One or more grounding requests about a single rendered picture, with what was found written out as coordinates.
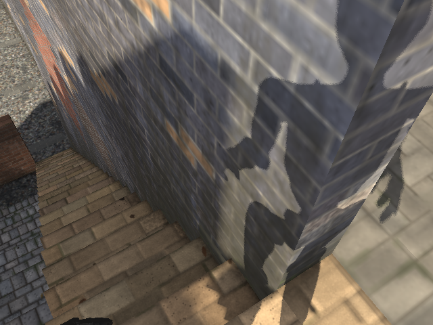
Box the stairs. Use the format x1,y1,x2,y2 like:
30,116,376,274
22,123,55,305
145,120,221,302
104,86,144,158
35,148,260,325

